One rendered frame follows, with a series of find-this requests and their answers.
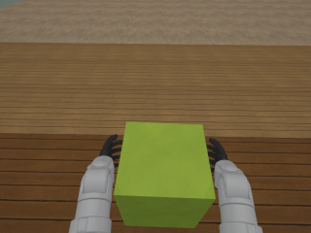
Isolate left robot hand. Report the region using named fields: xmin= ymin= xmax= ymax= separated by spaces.
xmin=99 ymin=134 xmax=123 ymax=168

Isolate robot left forearm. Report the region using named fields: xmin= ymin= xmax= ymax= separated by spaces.
xmin=68 ymin=155 xmax=115 ymax=233

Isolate robot right forearm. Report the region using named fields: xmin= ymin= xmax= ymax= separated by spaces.
xmin=214 ymin=159 xmax=263 ymax=233

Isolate right robot hand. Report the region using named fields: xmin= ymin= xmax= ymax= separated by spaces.
xmin=206 ymin=138 xmax=228 ymax=174

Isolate carton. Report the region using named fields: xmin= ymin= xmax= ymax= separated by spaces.
xmin=113 ymin=121 xmax=216 ymax=228

